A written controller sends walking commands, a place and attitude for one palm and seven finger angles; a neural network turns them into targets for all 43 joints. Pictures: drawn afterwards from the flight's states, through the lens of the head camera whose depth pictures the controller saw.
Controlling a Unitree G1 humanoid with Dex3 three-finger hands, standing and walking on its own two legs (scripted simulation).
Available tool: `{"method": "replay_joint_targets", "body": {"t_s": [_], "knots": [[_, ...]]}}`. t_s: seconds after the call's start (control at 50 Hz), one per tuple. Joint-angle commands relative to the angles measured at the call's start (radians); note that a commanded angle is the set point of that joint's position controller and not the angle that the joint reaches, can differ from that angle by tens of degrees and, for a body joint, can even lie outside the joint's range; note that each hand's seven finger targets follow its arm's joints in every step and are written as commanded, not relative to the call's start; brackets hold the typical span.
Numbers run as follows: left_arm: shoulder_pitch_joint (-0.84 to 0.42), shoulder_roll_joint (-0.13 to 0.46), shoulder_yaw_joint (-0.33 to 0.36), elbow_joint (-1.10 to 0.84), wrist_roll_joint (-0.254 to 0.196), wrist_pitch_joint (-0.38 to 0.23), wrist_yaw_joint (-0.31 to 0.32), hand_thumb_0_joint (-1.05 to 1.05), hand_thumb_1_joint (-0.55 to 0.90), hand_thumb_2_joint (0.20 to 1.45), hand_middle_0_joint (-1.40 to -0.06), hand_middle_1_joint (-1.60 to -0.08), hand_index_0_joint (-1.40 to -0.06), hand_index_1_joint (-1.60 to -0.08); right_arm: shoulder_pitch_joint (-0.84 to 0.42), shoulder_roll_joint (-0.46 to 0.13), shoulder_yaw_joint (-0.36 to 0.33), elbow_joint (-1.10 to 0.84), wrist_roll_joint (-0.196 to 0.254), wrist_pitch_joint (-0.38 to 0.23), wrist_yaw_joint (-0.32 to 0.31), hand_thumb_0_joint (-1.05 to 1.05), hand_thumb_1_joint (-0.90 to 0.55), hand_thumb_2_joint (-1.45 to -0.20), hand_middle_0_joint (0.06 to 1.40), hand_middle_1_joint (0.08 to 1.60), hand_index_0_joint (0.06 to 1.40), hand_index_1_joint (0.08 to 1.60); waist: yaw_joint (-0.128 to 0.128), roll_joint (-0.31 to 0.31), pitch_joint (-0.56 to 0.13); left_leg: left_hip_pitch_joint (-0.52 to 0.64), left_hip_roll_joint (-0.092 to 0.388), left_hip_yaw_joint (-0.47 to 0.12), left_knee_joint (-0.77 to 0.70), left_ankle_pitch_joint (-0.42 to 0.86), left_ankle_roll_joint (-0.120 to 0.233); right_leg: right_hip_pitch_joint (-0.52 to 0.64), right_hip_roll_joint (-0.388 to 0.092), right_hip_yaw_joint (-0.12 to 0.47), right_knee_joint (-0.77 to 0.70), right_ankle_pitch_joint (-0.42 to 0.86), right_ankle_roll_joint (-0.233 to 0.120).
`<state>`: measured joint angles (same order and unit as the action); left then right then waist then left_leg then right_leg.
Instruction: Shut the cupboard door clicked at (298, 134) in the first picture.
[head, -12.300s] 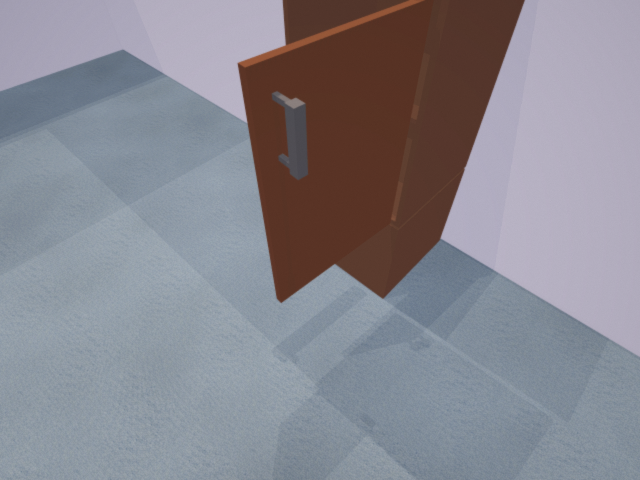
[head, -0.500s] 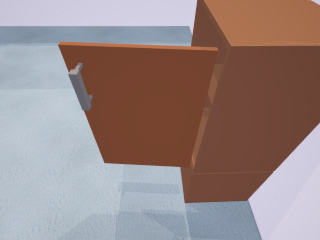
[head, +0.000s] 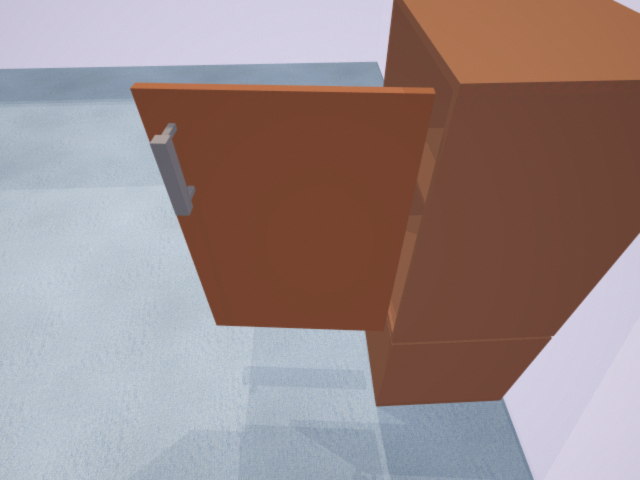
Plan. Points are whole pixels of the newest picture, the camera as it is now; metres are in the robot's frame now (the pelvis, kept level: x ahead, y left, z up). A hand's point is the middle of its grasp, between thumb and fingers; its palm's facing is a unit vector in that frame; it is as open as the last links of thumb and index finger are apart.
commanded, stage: look again from close up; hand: left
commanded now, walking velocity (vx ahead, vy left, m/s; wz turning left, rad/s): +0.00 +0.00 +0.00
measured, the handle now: (177, 170) +0.51 +0.23 +0.14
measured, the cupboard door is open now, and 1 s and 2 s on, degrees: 85 85 85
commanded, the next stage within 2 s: shuffle to correct the standing spot in 0.24 s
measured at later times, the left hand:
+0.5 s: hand out of the picture +0.00 +0.17 -0.18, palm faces +0.03 -0.99 -0.16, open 7.3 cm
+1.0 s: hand out of the picture +0.06 +0.21 -0.18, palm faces +0.02 -0.98 -0.21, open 7.3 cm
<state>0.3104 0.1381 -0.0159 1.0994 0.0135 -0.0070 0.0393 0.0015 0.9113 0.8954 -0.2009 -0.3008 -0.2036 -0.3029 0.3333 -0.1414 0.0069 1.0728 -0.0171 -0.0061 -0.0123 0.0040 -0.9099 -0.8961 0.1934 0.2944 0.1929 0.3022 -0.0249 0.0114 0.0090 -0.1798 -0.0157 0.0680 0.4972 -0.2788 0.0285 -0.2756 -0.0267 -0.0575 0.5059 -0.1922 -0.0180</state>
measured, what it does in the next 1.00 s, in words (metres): stands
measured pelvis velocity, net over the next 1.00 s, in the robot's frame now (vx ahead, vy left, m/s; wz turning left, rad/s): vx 0.03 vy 0.03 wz -0.02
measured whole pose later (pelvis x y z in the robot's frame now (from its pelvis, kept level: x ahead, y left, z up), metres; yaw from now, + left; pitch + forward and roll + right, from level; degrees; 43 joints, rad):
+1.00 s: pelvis +0.03 +0.03 +0.00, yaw -1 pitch -3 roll +0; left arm 0.26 0.16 0.02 1.04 0.01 0.02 0.05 0.00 0.92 0.90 -0.20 -0.30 -0.20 -0.30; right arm 0.29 -0.10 0.00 1.11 -0.01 -0.01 -0.05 0.02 -0.92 -0.90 0.20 0.30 0.20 0.30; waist -0.01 -0.02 0.08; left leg -0.11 -0.06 0.10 0.47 -0.32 0.08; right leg -0.23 -0.06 -0.01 0.52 -0.24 0.03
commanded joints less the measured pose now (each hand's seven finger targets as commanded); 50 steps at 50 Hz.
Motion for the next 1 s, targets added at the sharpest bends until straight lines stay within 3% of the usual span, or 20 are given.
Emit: {"method": "replay_joint_targets", "body": {"t_s": [0.0, 0.12, 0.26, 0.32, 0.38, 0.42, 0.52, 0.56, 0.6, 0.62, 0.64, 0.68, 0.7, 0.74, 0.78, 0.84, 0.9, 0.94, 0.98], "knots": [[0.04, 0.107, 0.028, -0.065, 0.004, -0.013, 0.003, 0.0, 0.9, 0.9, -0.2, -0.3, -0.2, -0.3, 0.056, -0.105, -0.024, -0.051, -0.006, -0.014, -0.006, 0.0, -0.9, -0.9, 0.2, 0.3, 0.2, 0.3, 0.017, -0.003, 0.128, -0.201, 0.101, -0.156, -0.201, -0.174, 0.007, -0.003, -0.069, 0.12, -0.111, -0.205, -0.029], [0.049, 0.101, 0.027, -0.077, 0.004, -0.02, 0.0, 0.0, 0.9, 0.9, -0.2, -0.3, -0.2, -0.3, 0.047, -0.109, -0.021, -0.051, 0.0, -0.023, -0.007, 0.0, -0.9, -0.9, 0.2, 0.3, 0.2, 0.3, 0.023, -0.033, 0.114, -0.192, 0.101, -0.157, -0.212, -0.126, 0.012, 0.036, -0.075, 0.121, -0.115, -0.114, -0.027], [0.046, 0.109, 0.023, -0.065, -0.002, -0.028, -0.001, 0.0, 0.9, 0.9, -0.2, -0.3, -0.2, -0.3, 0.039, -0.112, -0.014, -0.028, 0.004, -0.032, -0.009, 0.0, -0.9, -0.9, 0.2, 0.3, 0.2, 0.3, 0.02, -0.021, 0.064, -0.109, 0.098, -0.135, -0.192, 0.003, 0.007, 0.074, -0.092, 0.124, -0.13, -0.019, -0.028], [0.043, 0.11, 0.021, -0.057, -0.003, -0.027, -0.001, 0.0, 0.9, 0.9, -0.2, -0.3, -0.2, -0.3, 0.03, -0.111, -0.011, -0.017, 0.006, -0.03, -0.01, 0.0, -0.9, -0.9, 0.2, 0.3, 0.2, 0.3, 0.02, -0.007, 0.077, -0.107, 0.101, -0.13, -0.199, 0.007, 0.003, 0.075, -0.091, 0.121, -0.132, -0.004, -0.027], [0.064, 0.108, 0.023, -0.043, 0.002, -0.025, -0.001, 0.0, 0.9, 0.9, -0.2, -0.3, -0.2, -0.3, 0.045, -0.097, -0.006, -0.001, 0.002, -0.019, -0.008, 0.0, -0.9, -0.9, 0.2, 0.3, 0.2, 0.3, 0.026, -0.037, 0.07, -0.108, 0.081, -0.103, -0.171, -0.082, 0.002, 0.079, -0.103, 0.136, -0.152, -0.14, -0.034], [0.07, 0.116, 0.032, -0.049, 0.005, -0.019, -0.002, 0.0, 0.9, 0.9, -0.2, -0.3, -0.2, -0.3, 0.046, -0.097, -0.008, -0.002, -0.002, -0.009, -0.005, 0.0, -0.9, -0.9, 0.2, 0.3, 0.2, 0.3, 0.027, -0.051, 0.104, -0.136, 0.06, -0.085, -0.134, -0.149, 0.001, 0.043, -0.121, 0.174, -0.178, -0.276, -0.049], [0.081, 0.141, 0.055, -0.063, 0.004, -0.016, -0.002, 0.0, 0.9, 0.9, -0.2, -0.3, -0.2, -0.3, 0.071, -0.08, -0.01, -0.005, -0.007, -0.003, -0.001, 0.0, -0.9, -0.9, 0.2, 0.3, 0.2, 0.3, 0.023, -0.098, 0.117, -0.134, 0.021, -0.038, -0.039, -0.144, -0.004, -0.009, -0.175, 0.248, -0.225, -0.407, -0.09], [0.071, 0.137, 0.06, -0.071, 0.004, -0.015, -0.003, 0.0, 0.9, 0.9, -0.2, -0.3, -0.2, -0.3, 0.091, -0.073, -0.009, -0.001, -0.007, -0.009, 0.0, 0.0, -0.9, -0.9, 0.2, 0.3, 0.2, 0.3, 0.017, -0.076, 0.121, -0.11, 0.028, -0.047, -0.067, -0.126, 0.001, -0.027, -0.163, 0.215, -0.188, -0.366, -0.091], [0.054, 0.112, 0.056, -0.078, 0.006, -0.011, -0.004, 0.0, 0.9, 0.9, -0.2, -0.3, -0.2, -0.3, 0.111, -0.082, -0.01, 0.004, -0.005, -0.015, -0.003, 0.0, -0.9, -0.9, 0.2, 0.3, 0.2, 0.3, 0.008, 0.012, 0.142, -0.089, 0.066, -0.1, -0.135, -0.131, 0.016, -0.058, -0.109, 0.143, -0.105, -0.289, -0.069], [0.044, 0.084, 0.046, -0.079, 0.008, -0.011, -0.004, 0.0, 0.9, 0.9, -0.2, -0.3, -0.2, -0.3, 0.122, -0.089, -0.008, 0.008, -0.002, -0.024, -0.006, 0.0, -0.9, -0.9, 0.2, 0.3, 0.2, 0.3, 0.006, 0.053, 0.131, -0.071, 0.121, -0.164, -0.192, -0.061, 0.03, -0.05, -0.062, 0.073, -0.024, -0.159, -0.046], [0.039, 0.054, 0.035, -0.078, 0.01, -0.01, -0.004, 0.0, 0.9, 0.9, -0.2, -0.3, -0.2, -0.3, 0.121, -0.107, -0.008, 0.011, 0.0, -0.029, -0.014, 0.0, -0.9, -0.9, 0.2, 0.3, 0.2, 0.3, 0.013, 0.102, 0.125, -0.067, 0.175, -0.21, -0.229, 0.086, 0.044, -0.02, -0.034, 0.014, 0.03, -0.076, -0.023], [0.062, 0.043, 0.023, -0.054, 0.003, -0.015, 0.003, 0.0, 0.9, 0.9, -0.2, -0.3, -0.2, -0.3, 0.104, -0.096, 0.0, 0.019, 0.006, -0.038, -0.03, 0.0, -0.9, -0.9, 0.2, 0.3, 0.2, 0.3, 0.035, 0.056, 0.094, -0.01, 0.18, -0.172, -0.15, 0.564, 0.047, 0.037, -0.041, 0.022, 0.006, 0.033, -0.007], [0.084, 0.042, 0.022, -0.038, -0.003, -0.016, 0.007, 0.0, 0.9, 0.9, -0.2, -0.3, -0.2, -0.3, 0.105, -0.097, 0.001, 0.021, 0.009, -0.044, -0.036, 0.0, -0.9, -0.9, 0.2, 0.3, 0.2, 0.3, 0.035, 0.025, 0.057, 0.024, 0.165, -0.15, -0.107, 0.726, 0.026, 0.081, -0.053, 0.042, -0.005, 0.13, -0.009], [0.094, 0.065, 0.027, -0.027, -0.012, -0.015, 0.013, 0.0, 0.9, 0.9, -0.2, -0.3, -0.2, -0.3, 0.107, -0.108, -0.005, 0.028, 0.014, -0.047, -0.044, 0.0, -0.9, -0.9, 0.2, 0.3, 0.2, 0.3, 0.031, 0.031, 0.018, 0.069, 0.15, -0.125, -0.085, 0.861, -0.014, 0.128, -0.066, 0.052, -0.005, 0.25, -0.007], [0.082, 0.075, 0.033, -0.036, -0.012, -0.007, 0.017, 0.0, 0.9, 0.9, -0.2, -0.3, -0.2, -0.3, 0.098, -0.107, -0.013, 0.03, 0.016, -0.042, -0.048, 0.0, -0.9, -0.9, 0.2, 0.3, 0.2, 0.3, 0.03, 0.032, 0.03, 0.09, 0.158, -0.126, -0.09, 0.906, -0.019, 0.117, -0.063, 0.047, 0.001, 0.245, -0.002], [0.058, 0.074, 0.043, -0.063, -0.009, 0.007, 0.018, 0.0, 0.9, 0.9, -0.2, -0.3, -0.2, -0.3, 0.082, -0.102, -0.027, 0.02, 0.015, -0.031, -0.051, 0.0, -0.9, -0.9, 0.2, 0.3, 0.2, 0.3, 0.023, 0.044, 0.034, 0.108, 0.173, -0.132, -0.095, 0.874, -0.01, 0.074, -0.056, 0.048, 0.023, 0.167, 0.003], [0.03, 0.073, 0.049, -0.089, -0.004, 0.017, 0.015, 0.0, 0.9, 0.9, -0.2, -0.3, -0.2, -0.3, 0.052, -0.096, -0.037, 0.008, 0.01, -0.023, -0.05, 0.0, -0.9, -0.9, 0.2, 0.3, 0.2, 0.3, 0.024, 0.069, 0.059, 0.089, 0.196, -0.146, -0.112, 0.782, 0.022, 0.03, -0.047, 0.053, 0.035, 0.033, 0.006], [0.039, 0.067, 0.047, -0.088, -0.003, 0.017, 0.012, 0.0, 0.9, 0.9, -0.2, -0.3, -0.2, -0.3, 0.025, -0.091, -0.035, 0.005, 0.007, -0.021, -0.045, 0.0, -0.9, -0.9, 0.2, 0.3, 0.2, 0.3, 0.036, 0.04, 0.057, 0.029, 0.184, -0.145, -0.121, 0.564, 0.039, 0.068, -0.056, 0.069, 0.001, 0.064, 0.003], [0.041, 0.067, 0.042, -0.081, -0.001, 0.012, 0.009, 0.0, 0.9, 0.9, -0.2, -0.3, -0.2, -0.3, 0.007, -0.076, -0.032, 0.005, 0.007, -0.02, -0.035, 0.0, -0.9, -0.9, 0.2, 0.3, 0.2, 0.3, 0.039, -0.027, 0.069, -0.05, 0.146, -0.134, -0.147, 0.299, 0.03, 0.117, -0.067, 0.093, -0.041, 0.13, -0.004]]}}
